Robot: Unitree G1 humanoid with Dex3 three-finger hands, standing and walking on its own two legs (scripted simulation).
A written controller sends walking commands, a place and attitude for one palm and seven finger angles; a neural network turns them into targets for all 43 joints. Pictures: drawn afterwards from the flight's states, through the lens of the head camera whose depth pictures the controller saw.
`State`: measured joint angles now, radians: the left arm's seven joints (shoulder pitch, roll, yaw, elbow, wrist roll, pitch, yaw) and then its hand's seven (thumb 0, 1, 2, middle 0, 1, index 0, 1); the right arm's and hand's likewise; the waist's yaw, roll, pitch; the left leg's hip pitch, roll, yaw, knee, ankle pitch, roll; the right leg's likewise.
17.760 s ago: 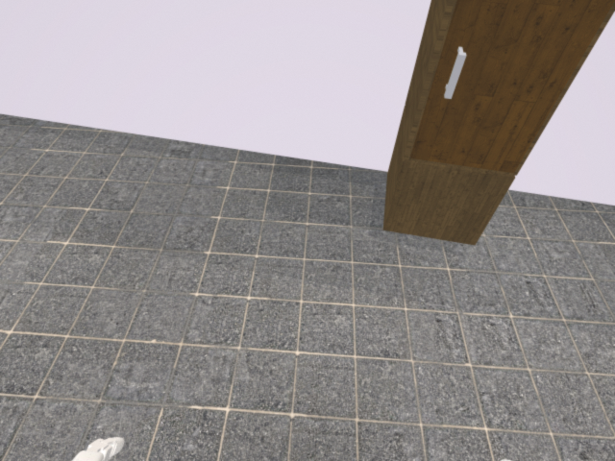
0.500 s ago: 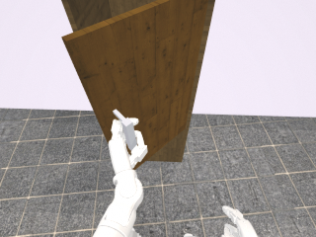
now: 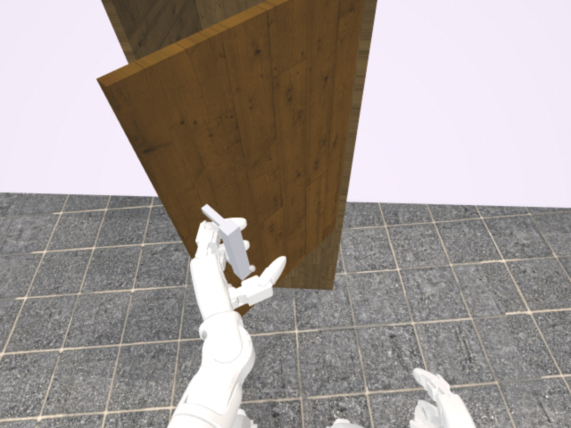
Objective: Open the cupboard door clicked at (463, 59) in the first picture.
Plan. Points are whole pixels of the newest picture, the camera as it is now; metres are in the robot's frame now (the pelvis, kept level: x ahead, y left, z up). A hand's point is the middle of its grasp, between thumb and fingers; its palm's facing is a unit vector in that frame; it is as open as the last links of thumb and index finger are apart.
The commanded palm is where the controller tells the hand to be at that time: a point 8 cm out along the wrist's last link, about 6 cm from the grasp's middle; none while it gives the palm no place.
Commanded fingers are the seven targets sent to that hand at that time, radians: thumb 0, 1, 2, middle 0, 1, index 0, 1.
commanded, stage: open thumb and fingers to let go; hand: left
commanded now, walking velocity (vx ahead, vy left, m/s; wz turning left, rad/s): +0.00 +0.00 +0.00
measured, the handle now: (227, 243) +0.36 +0.10 +0.05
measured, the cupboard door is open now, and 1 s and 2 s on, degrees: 49 51 51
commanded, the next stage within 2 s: slide the hand sideways off the handle in 0.44 s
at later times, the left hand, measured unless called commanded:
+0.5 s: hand (253, 269) +0.33 +0.06 +0.04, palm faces +0.27 -0.96 -0.03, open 15.3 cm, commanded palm +0.29 +0.10 +0.05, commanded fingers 0.00 -0.50 0.30 -0.15 -0.30 -0.15 -0.30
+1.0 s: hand (247, 297) +0.29 +0.06 +0.04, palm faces -0.13 -0.99 +0.02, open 16.3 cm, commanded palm +0.26 +0.13 +0.05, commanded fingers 0.00 -0.50 0.30 -0.15 -0.30 -0.15 -0.30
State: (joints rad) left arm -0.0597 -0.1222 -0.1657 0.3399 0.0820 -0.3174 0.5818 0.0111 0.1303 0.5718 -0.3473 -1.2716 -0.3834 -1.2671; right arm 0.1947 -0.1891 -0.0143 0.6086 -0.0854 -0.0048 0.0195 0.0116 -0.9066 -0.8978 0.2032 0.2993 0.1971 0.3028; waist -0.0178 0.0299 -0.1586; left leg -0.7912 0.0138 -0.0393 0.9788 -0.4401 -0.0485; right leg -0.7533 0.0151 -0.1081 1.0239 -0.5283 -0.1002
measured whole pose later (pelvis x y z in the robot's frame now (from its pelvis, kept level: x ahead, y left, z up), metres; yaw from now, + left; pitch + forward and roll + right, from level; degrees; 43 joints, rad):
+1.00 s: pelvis -0.01 +0.05 -0.01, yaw -3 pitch +14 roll +0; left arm 0.02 -0.03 -0.25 0.25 0.04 -0.38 0.20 -0.01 -0.50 0.30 -0.16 -0.31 -0.15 -0.31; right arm 0.26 -0.21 0.00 0.49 -0.03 0.02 0.05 0.01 -0.91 -0.90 0.20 0.30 0.20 0.30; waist -0.02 0.02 -0.14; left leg -0.83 0.01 0.02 1.06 -0.47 0.01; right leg -0.79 0.00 -0.05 1.07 -0.52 -0.04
